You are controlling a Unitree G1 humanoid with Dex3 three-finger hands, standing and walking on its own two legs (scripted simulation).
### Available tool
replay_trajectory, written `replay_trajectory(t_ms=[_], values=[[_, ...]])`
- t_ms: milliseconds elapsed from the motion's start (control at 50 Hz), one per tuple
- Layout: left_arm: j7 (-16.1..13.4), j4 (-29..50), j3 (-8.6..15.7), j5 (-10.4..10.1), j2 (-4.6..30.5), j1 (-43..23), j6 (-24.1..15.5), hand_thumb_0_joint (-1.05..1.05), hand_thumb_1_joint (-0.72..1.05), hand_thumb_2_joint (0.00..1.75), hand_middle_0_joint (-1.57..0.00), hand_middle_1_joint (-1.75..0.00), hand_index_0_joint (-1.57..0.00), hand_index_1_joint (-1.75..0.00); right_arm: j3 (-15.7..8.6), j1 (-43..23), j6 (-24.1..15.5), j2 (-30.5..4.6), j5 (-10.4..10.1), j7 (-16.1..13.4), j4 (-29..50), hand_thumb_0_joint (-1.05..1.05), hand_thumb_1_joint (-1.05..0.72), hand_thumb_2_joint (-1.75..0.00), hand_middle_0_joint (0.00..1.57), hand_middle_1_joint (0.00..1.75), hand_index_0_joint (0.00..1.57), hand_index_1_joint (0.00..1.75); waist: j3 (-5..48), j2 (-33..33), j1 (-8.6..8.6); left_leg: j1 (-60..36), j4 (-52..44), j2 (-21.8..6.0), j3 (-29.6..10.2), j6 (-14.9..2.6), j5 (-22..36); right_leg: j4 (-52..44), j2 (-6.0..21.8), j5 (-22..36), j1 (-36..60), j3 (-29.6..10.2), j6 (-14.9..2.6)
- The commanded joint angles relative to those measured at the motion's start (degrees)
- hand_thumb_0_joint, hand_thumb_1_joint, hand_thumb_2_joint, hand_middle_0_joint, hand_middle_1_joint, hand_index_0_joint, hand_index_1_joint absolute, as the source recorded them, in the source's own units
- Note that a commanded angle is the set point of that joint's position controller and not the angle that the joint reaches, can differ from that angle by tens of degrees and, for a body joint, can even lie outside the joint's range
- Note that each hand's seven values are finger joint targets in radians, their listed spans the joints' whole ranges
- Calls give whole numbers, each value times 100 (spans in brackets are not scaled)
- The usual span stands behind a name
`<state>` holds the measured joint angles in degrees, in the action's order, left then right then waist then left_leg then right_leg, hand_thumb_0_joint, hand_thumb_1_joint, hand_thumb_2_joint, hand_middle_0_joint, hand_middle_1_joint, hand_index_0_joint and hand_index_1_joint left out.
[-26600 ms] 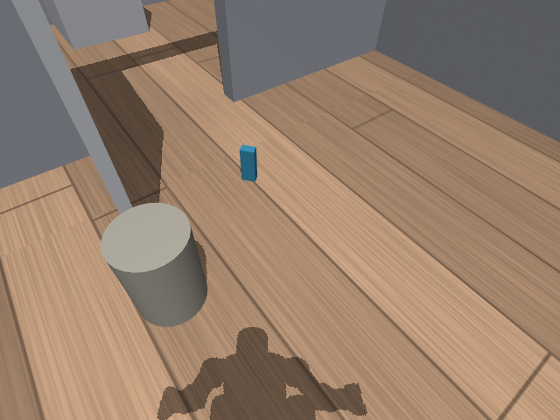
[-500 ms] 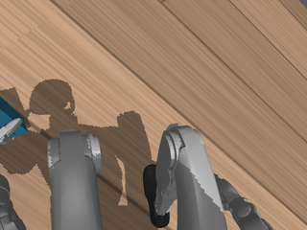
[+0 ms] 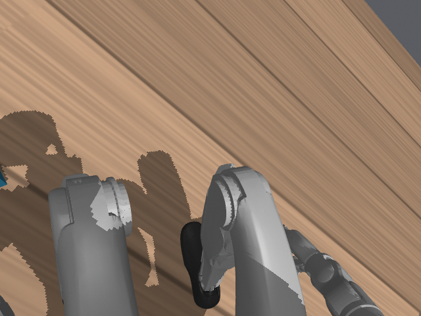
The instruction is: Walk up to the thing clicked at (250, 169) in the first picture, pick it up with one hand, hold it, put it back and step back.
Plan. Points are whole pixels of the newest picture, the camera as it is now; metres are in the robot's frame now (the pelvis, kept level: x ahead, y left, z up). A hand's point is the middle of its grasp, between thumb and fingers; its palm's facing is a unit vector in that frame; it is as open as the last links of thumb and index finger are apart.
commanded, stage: lower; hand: left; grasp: from the side
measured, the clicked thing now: out of the picture +0.35 +0.34 -0.15
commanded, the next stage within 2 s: loosen in 0.84 s
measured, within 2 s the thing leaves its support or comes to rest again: neither
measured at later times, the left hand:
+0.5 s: hand out of the picture +0.36 +0.35 -0.16, palm faces +0.56 -0.83 -0.01, open 9.3 cm
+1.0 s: hand out of the picture +0.37 +0.35 -0.17, palm faces +0.56 -0.83 -0.01, open 9.3 cm
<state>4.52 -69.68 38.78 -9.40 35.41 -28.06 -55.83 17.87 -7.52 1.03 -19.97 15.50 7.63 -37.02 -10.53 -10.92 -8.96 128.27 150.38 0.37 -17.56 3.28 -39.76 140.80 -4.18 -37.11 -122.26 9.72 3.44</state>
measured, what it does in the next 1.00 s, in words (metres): stands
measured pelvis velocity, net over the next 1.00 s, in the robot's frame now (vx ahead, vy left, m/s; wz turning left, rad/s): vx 0.00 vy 0.01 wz -0.04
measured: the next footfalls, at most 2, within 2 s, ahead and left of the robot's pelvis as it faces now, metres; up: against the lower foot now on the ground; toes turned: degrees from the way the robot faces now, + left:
none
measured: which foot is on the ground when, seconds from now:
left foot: down 0.00-1.00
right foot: down 0.00-1.00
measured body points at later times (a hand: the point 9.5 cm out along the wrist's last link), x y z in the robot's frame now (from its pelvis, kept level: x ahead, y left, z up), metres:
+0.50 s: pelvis +0.00 +0.01 +0.00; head +0.20 +0.18 +0.35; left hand +0.33 +0.39 -0.15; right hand +0.19 -0.24 -0.05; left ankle +0.08 +0.13 -0.25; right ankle +0.12 -0.12 -0.25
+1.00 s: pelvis +0.00 +0.01 -0.01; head +0.21 +0.20 +0.34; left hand +0.33 +0.39 -0.17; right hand +0.18 -0.23 -0.05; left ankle +0.08 +0.13 -0.25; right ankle +0.12 -0.12 -0.25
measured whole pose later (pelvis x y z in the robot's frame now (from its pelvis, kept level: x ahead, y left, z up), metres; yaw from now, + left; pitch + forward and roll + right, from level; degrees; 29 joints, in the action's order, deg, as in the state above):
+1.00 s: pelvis +0.00 +0.01 -0.01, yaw -2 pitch +13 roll -16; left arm -0.9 -73.5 37.0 -7.6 40.8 -27.7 -62.2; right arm 23.4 -9.0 0.3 -20.0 18.8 9.3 -36.0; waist -14.7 -14.4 -9.3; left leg 127.2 153.2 0.1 -20.4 1.6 -40.6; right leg 140.2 -5.4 -36.9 -119.1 12.0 3.7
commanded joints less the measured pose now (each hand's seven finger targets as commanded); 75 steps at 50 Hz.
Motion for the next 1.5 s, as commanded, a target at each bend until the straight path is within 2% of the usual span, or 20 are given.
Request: replay_trajectory(t_ms=[0, 60, 100, 260, 480, 560, 600, 640, 660, 700, 760, 800, 940, 1100, 1180, 1240, 1280, 1360, 1400, 1480], values=[[-94, 1192, 118, 51, 1706, -1387, -724, 0, 14, 127, -133, -147, -137, -145, -533, 200, -59, -1776, 59, -74, 223, 0, -90, -90, 20, 30, 20, 30, 3409, 2702, -227, -2217, -1896, -307, 701, -186, 171, -1160, -94, 486, 1502, 570, -445], [-108, 1309, 93, 168, 1899, -1411, -787, 0, 12, 124, -130, -143, -134, -141, -504, 142, -66, -1802, 118, -79, 249, 0, -90, -90, 20, 30, 20, 30, 3437, 2810, -219, -2241, -1831, -333, 712, -176, 313, -1090, -116, 631, 1496, 554, -469], [-102, 1125, -32, 137, 1557, -1255, -763, 0, 13, 125, -131, -144, -134, -143, -494, 222, -75, -1811, 144, -69, 161, 0, -91, -90, 20, 30, 20, 30, 3372, 2850, -285, -2408, -1853, -339, 675, -141, 507, -1060, -101, 775, 1491, 573, -462], [-269, 1074, 37, 93, 1519, -922, -765, 0, 11, 126, -133, -145, -136, -144, -475, 175, -87, -1916, 155, -10, 293, 0, -91, -90, 20, 30, 20, 30, 3507, 2860, -239, -2608, -1869, -334, 546, -89, 942, -944, -111, 1134, 1575, 714, -466], [-434, 833, -133, 123, 1476, -1131, -888, 0, 18, 130, -134, -146, -137, -145, -324, 138, -83, -1862, 209, 29, 198, 0, -90, -90, 20, 30, 20, 30, 3105, 2668, -405, -2289, -1775, -361, 506, -154, 512, -1043, -156, 825, 1558, 732, -427], [-490, 932, -28, 233, 1846, -1295, -1002, 0, 18, 129, -134, -146, -137, -145, -305, 14, -79, -1941, 238, 26, 298, 0, -89, -90, 20, 30, 20, 30, 3042, 2767, -390, -2319, -1840, -384, 452, -145, 306, -1005, -155, 670, 1433, 776, -434], [-483, 789, -146, 264, 1742, -1234, -1021, 0, 17, 128, -134, -145, -137, -144, -275, 46, -69, -1911, 260, 33, 225, 0, -89, -90, 20, 30, 20, 30, 2951, 2814, -417, -2317, -1858, -389, 442, -130, 226, -996, -156, 600, 1366, 788, -438], [-490, 722, -144, 243, 1659, -1172, -1049, 0, 19, 128, -134, -145, -137, -144, -254, 58, -77, -1915, 274, 45, 185, 0, -89, -90, 20, 30, 20, 30, 2927, 2804, -401, -2349, -1859, -392, 415, -118, 306, -969, -153, 664, 1390, 795, -433], [-521, 881, 12, 241, 1922, -1219, -1087, 0, 17, 127, -134, -144, -137, -143, -243, -5, -92, -1959, 280, 46, 305, 0, -89, -90, 20, 30, 20, 30, 3005, 2846, -377, -2339, -1843, -390, 409, -120, 384, -950, -168, 732, 1452, 811, -442], [-512, 735, -47, 189, 1679, -986, -1078, 0, 16, 128, -133, -144, -135, -143, -229, 63, -87, -1924, 302, 50, 233, 0, -90, -90, 20, 30, 20, 30, 3125, 2802, -353, -2494, -1793, -393, 427, -108, 620, -966, -187, 904, 1583, 799, -430], [-543, 746, -14, 165, 1762, -955, -1107, 0, 15, 126, -132, -142, -134, -141, -187, 56, -97, -1941, 307, 49, 254, 0, -89, -90, 20, 30, 20, 30, 3192, 2852, -350, -2522, -1773, -387, 410, -102, 846, -932, -196, 1102, 1680, 821, -443], [-530, 586, -210, 182, 1501, -920, -1094, 0, 18, 127, -133, -143, -136, -142, -202, 61, -78, -1944, 304, 59, 182, 0, -90, -90, 20, 30, 20, 30, 3000, 2832, -426, -2529, -1847, -406, 360, -83, 690, -936, -185, 966, 1515, 863, -441], [-520, 511, -135, 191, 1689, -858, -1124, 0, 22, 120, -138, -139, -141, -138, -135, 38, -55, -1958, 338, 59, 252, 0, -89, -89, 20, 30, 20, 30, 3025, 2687, -436, -2437, -1737, -429, 332, -112, 819, -951, -219, 1084, 1674, 879, -422], [-490, 580, -103, 107, 1804, -1018, -1171, 0, -18, 64, -95, -86, -98, -83, -112, -10, -57, -1970, 343, 44, 283, 0, -90, -89, 20, 30, 20, 30, 2841, 2704, -426, -2292, -1784, -434, 328, -136, 331, -1022, -248, 734, 1534, 919, -418], [-479, 307, -243, 101, 1601, -940, -1146, 0, -30, 40, -67, -57, -69, -56, -102, -54, -64, -1995, 313, 64, 283, 0, -91, -89, 20, 30, 20, 30, 2653, 2620, -471, -2287, -1888, -452, 226, -114, 291, -948, -223, 697, 1365, 963, -421], [-475, 391, -190, 138, 1726, -911, -1135, 0, -36, 29, -56, -44, -57, -43, -107, -98, -51, -2033, 324, 49, 395, 0, -91, -89, 20, 30, 20, 30, 2694, 2728, -420, -2361, -1893, -453, 213, -90, 463, -897, -225, 846, 1378, 961, -435], [-450, 208, -331, 111, 1423, -826, -1102, 0, -38, 25, -49, -38, -50, -37, -97, -33, -31, -2002, 326, 55, 346, 0, -90, -89, 20, 30, 20, 30, 2570, 2612, -487, -2316, -1902, -445, 201, -95, 428, -952, -219, 820, 1426, 977, -414], [-489, 362, -194, 116, 1748, -972, -1149, 0, -48, 14, -34, -23, -35, -22, -55, -104, -45, -1996, 324, 75, 455, 0, -91, -90, 20, 30, 20, 30, 2633, 2574, -432, -2165, -1843, -428, 240, -144, 322, -987, -232, 751, 1480, 963, -413], [-451, 118, -328, 86, 1461, -763, -1135, 0, -51, 12, -29, -19, -30, -18, -63, -73, -37, -1975, 330, 82, 398, 0, -91, -90, 20, 30, 20, 30, 2553, 2478, -477, -2160, -1830, -430, 243, -143, 224, -1039, -242, 672, 1470, 964, -403], [-476, 287, -235, 96, 1705, -975, -1177, 0, -57, 6, -21, -11, -22, -10, -31, -59, -37, -1984, 332, 72, 385, 0, -91, -90, 20, 30, 20, 30, 2614, 2596, -451, -2207, -1863, -430, 223, -137, 289, -1006, -240, 713, 1491, 962, -409]])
